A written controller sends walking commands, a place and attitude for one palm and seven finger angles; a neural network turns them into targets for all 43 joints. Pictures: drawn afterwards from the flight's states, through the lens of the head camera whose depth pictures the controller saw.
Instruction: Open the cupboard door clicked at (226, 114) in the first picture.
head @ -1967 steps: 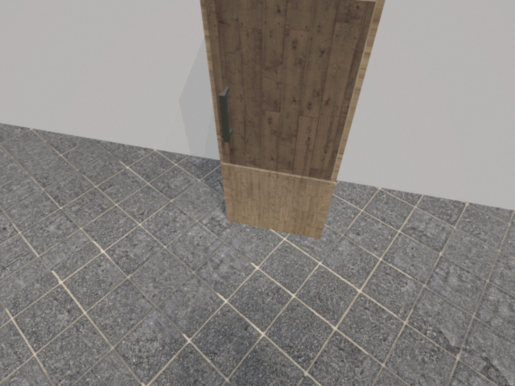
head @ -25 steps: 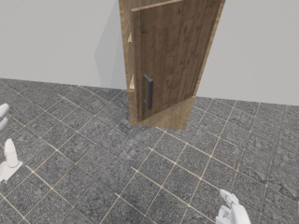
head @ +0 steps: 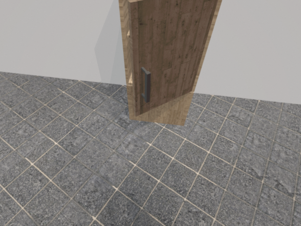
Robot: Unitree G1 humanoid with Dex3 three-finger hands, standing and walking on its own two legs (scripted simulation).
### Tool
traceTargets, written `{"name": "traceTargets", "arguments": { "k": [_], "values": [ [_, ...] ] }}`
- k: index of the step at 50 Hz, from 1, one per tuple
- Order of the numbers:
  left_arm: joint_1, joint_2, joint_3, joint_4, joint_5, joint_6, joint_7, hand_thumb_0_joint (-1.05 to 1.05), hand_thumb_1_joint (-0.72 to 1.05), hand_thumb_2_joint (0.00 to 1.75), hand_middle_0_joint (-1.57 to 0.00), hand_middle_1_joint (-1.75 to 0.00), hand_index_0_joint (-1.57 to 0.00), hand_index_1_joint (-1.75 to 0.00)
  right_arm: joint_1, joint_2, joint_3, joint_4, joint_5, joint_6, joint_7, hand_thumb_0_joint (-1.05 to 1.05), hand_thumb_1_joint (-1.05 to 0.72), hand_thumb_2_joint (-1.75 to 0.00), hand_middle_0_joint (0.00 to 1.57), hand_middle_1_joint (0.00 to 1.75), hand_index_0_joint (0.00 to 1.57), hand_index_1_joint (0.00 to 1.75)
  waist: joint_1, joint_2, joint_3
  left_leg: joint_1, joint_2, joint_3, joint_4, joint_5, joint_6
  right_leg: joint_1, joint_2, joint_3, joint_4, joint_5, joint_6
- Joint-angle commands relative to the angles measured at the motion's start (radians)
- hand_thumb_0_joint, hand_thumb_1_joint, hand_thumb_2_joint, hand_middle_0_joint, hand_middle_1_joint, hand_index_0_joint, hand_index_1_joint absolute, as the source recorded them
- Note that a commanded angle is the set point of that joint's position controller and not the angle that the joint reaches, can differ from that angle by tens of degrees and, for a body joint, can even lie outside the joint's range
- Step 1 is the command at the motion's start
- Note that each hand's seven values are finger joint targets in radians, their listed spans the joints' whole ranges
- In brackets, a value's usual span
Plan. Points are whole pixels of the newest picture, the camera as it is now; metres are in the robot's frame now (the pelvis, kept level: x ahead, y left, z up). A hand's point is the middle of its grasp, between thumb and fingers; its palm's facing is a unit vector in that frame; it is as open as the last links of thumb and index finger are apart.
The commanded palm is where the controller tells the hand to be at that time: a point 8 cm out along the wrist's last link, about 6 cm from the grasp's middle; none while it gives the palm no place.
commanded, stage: let the arm hang, fingers relaxed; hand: left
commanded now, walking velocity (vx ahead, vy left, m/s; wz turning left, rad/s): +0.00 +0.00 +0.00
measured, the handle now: (145, 85) +0.71 +0.05 -0.11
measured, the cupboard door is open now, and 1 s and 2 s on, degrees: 39 39 39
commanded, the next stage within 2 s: look to check the result in 0.64 s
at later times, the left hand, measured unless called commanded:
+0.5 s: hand out of the picture +0.07 +0.19 -0.16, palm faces -0.01 -0.97 -0.25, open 7.3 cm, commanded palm none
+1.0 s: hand out of the picture +0.08 +0.18 -0.16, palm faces -0.01 -0.96 -0.28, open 7.3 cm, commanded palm none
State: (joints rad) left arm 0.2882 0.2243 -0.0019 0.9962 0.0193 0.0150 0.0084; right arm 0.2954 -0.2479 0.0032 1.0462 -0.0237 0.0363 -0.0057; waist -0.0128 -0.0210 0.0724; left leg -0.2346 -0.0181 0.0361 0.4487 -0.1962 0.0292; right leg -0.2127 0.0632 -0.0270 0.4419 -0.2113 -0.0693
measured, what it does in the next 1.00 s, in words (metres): shifts its weight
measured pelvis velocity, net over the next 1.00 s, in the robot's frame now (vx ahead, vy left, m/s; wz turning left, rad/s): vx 0.06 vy -0.02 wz -0.01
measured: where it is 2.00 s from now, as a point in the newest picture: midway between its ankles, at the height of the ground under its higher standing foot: outside the picture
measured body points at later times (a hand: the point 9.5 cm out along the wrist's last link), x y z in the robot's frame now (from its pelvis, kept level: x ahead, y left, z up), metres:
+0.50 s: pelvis +0.03 +0.00 +0.01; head +0.04 -0.03 +0.45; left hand +0.07 +0.24 -0.14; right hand +0.03 -0.23 -0.16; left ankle +0.03 +0.10 -0.74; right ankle +0.02 -0.08 -0.74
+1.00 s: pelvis +0.06 -0.02 +0.01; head +0.08 -0.04 +0.45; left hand +0.08 +0.23 -0.14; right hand +0.07 -0.26 -0.16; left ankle +0.03 +0.10 -0.74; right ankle +0.02 -0.08 -0.74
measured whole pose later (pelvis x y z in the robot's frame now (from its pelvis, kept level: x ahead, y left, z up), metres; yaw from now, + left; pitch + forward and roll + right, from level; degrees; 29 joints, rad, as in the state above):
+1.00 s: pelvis +0.06 -0.02 +0.01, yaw +0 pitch +0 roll +1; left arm 0.21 0.20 0.01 1.14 0.01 -0.02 0.03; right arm 0.22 -0.22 0.00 1.12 -0.02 0.01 -0.03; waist -0.01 0.03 0.05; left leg -0.11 0.00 0.03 0.34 -0.22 0.00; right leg -0.09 0.08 -0.02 0.34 -0.24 -0.09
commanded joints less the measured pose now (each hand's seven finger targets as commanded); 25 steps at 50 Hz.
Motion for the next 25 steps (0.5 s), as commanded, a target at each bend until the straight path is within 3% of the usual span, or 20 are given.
{"name": "traceTargets", "arguments": {
  "k": [1, 7, 10, 25],
  "values": [
    [-0.027, 0.143, 0.033, -0.009, -0.007, -0.033, 0.01, 0.0, 0.9, 0.9, -0.2, -0.3, -0.2, -0.3, 0.005, -0.108, -0.027, -0.033, 0.001, -0.031, -0.014, 0.0, -0.9, -0.9, 0.2, 0.3, 0.2, 0.3, -0.004, 0.065, -0.015, 0.016, 0.098, -0.134, -0.112, -0.106, 0.014, -0.035, -0.154, 0.206, -0.176, -0.15, -0.018],
    [-0.033, 0.136, 0.031, 0.056, -0.009, -0.032, 0.014, 0.0, 0.9, 0.9, -0.2, -0.3, -0.2, -0.3, 0.042, -0.1, -0.026, 0.017, 0.001, -0.029, -0.018, 0.0, -0.9, -0.9, 0.2, 0.3, 0.2, 0.3, -0.006, -0.002, 0.012, 0.035, 0.098, -0.127, -0.119, -0.087, 0.016, -0.057, -0.155, 0.198, -0.198, -0.181, -0.013],
    [-0.035, 0.133, 0.03, 0.072, -0.011, -0.035, 0.017, 0.0, 0.9, 0.9, -0.2, -0.3, -0.2, -0.3, 0.054, -0.091, -0.023, 0.032, 0.002, -0.031, -0.019, 0.0, -0.9, -0.9, 0.2, 0.3, 0.2, 0.3, -0.007, -0.019, -0.009, 0.049, 0.098, -0.12, -0.118, -0.046, 0.016, -0.033, -0.157, 0.196, -0.198, -0.148, -0.01],
    [-0.039, 0.107, 0.028, 0.097, -0.012, -0.046, 0.029, 0.0, 0.9, 0.9, -0.2, -0.3, -0.2, -0.3, 0.011, -0.063, -0.017, 0.06, 0.005, -0.048, -0.029, 0.0, -0.9, -0.9, 0.2, 0.3, 0.2, 0.3, 0.002, 0.027, -0.032, 0.099, 0.117, -0.112, -0.147, 0.124, 0.006, 0.061, -0.159, 0.157, -0.143, 0.17, 0.005]
  ]
}}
